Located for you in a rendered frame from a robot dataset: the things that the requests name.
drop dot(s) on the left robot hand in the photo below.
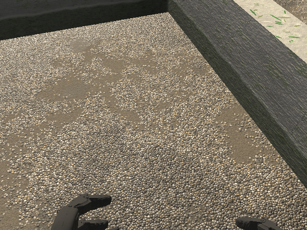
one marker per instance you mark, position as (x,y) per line
(68,216)

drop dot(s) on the right robot hand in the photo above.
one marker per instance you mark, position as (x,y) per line
(262,223)

